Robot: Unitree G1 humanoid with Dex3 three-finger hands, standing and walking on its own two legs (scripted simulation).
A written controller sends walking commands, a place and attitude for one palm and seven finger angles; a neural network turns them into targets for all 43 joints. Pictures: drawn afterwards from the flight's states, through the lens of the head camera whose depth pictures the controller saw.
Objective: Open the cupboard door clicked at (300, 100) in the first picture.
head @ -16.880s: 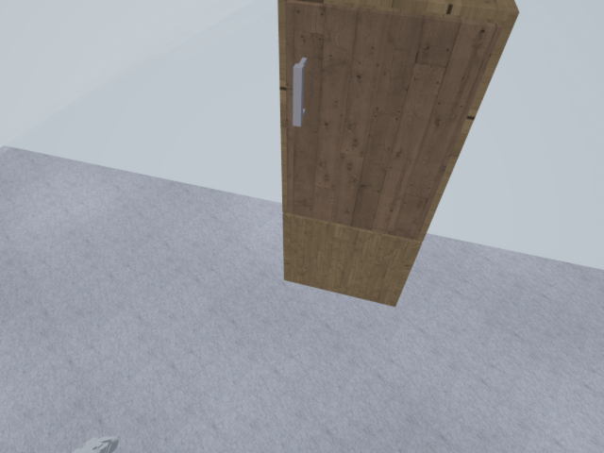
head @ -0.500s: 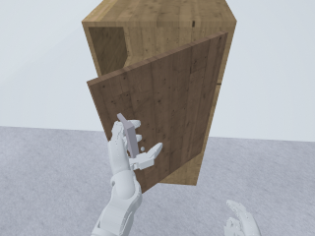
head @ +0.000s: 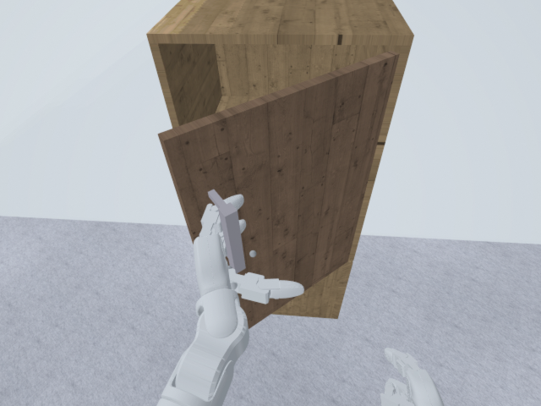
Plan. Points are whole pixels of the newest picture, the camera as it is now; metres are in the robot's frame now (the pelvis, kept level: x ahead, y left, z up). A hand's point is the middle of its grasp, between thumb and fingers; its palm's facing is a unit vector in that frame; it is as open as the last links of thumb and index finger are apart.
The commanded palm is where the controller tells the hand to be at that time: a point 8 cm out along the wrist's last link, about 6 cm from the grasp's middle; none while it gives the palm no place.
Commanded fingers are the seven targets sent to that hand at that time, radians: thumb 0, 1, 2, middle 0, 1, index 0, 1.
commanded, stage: slide the hand sideways off the handle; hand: left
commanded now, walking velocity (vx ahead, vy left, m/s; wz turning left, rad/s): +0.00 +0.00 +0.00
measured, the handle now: (226, 232) +0.34 +0.09 +0.10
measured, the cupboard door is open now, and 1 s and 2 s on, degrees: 40 43 43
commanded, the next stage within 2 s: draw the hand back to the body in 1.24 s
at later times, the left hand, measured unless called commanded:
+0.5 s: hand (249, 281) +0.26 +0.05 +0.10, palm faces -0.13 -0.99 +0.02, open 16.1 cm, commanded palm +0.23 +0.12 +0.10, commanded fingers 0.00 -0.50 0.30 -0.15 -0.30 -0.15 -0.30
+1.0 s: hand (210, 311) +0.22 +0.09 +0.09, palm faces -0.07 -1.00 -0.03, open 16.1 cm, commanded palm +0.19 +0.17 +0.10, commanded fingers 0.00 -0.50 0.30 -0.15 -0.30 -0.15 -0.30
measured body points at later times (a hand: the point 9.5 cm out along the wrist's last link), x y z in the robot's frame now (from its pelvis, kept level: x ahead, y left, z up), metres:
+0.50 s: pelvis +0.00 +0.01 +0.00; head -0.01 -0.01 +0.45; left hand +0.26 +0.10 +0.10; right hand +0.16 -0.21 -0.08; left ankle +0.03 +0.13 -0.71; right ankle -0.01 -0.09 -0.71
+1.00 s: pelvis +0.01 +0.00 +0.00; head +0.01 -0.02 +0.45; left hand +0.22 +0.15 +0.10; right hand +0.19 -0.22 -0.08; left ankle +0.03 +0.13 -0.71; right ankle -0.01 -0.09 -0.71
